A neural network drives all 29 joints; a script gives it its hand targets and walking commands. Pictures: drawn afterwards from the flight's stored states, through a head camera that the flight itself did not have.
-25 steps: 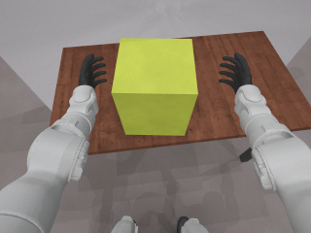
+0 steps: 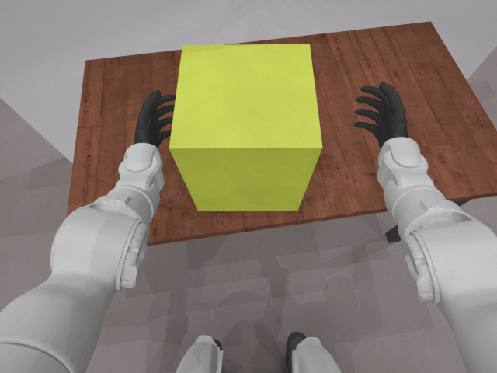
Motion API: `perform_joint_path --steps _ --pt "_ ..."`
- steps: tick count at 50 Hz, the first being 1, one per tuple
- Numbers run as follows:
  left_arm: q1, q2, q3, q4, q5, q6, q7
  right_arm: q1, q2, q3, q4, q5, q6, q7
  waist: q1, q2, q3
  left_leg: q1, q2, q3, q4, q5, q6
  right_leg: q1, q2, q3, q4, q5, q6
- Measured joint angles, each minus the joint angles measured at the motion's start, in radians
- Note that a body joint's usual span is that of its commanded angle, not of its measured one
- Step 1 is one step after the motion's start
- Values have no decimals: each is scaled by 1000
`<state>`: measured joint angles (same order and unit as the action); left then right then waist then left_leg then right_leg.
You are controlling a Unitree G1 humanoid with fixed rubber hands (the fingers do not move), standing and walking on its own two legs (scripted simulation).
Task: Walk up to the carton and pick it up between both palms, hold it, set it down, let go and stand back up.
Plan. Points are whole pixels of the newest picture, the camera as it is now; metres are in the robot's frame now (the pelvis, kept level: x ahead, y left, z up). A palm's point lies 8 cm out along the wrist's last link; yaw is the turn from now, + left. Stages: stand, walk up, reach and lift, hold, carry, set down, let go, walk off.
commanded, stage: reach and lift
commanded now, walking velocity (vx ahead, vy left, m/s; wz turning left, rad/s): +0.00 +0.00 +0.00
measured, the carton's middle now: (247, 138) +0.51 +0.05 -0.04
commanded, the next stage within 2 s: none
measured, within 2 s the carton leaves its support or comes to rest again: neither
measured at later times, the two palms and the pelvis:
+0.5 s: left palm (169, 147) +0.46 +0.19 -0.02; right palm (344, 147) +0.48 -0.12 -0.02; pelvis +0.01 +0.02 -0.01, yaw -1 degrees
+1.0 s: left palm (171, 158) +0.44 +0.18 -0.02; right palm (346, 154) +0.47 -0.13 -0.02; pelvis +0.01 +0.01 +0.01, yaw -1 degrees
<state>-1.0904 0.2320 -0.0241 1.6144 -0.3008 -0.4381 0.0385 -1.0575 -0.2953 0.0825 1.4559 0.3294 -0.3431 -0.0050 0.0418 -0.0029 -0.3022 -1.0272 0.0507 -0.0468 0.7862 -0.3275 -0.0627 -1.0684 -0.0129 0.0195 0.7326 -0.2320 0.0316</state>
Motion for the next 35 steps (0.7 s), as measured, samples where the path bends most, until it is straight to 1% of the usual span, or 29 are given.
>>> perform_joint_path --steps 7,13,17,22,25,28,31,35 --pt "58 -22 33 -31 15 -64 1 57 35 -11 -42 -37 -70 -5 17 0 -22 -63 -5 3 6 -1 5 -61 -5 3 2 1 6" --pt "55 -38 51 -63 56 -86 3 44 75 -82 -31 -110 -112 -10 32 13 -6 -105 -4 -6 29 -8 6 -91 -4 -5 5 1 8" --pt "49 -65 86 -94 100 -92 5 46 96 -152 -51 -194 -139 -25 35 25 -1 -123 -6 -10 37 -12 10 -101 -6 -8 3 1 12" --pt "59 -96 163 -145 182 -87 37 37 119 -245 -48 -305 -171 -34 31 36 3 -120 -5 -5 37 -17 15 -94 -5 -4 -9 3 17" --pt "64 -113 210 -143 231 -84 53 33 126 -294 -22 -352 -176 -38 33 41 -1 -107 0 2 30 -20 18 -80 -1 1 -26 8 19" --pt "70 -132 276 -118 276 -92 60 39 127 -347 -3 -406 -181 -39 39 47 5 -80 3 9 21 -23 23 -52 3 6 -42 11 22" --pt "77 -151 338 -90 323 -125 63 48 128 -415 18 -476 -210 -47 43 53 31 -38 4 12 5 -20 25 -9 3 9 -63 16 24" --pt "108 -174 425 -92 391 -201 72 68 150 -551 16 -599 -278 -56 43 62 69 8 4 15 -23 -11 29 38 1 9 -92 26 25"
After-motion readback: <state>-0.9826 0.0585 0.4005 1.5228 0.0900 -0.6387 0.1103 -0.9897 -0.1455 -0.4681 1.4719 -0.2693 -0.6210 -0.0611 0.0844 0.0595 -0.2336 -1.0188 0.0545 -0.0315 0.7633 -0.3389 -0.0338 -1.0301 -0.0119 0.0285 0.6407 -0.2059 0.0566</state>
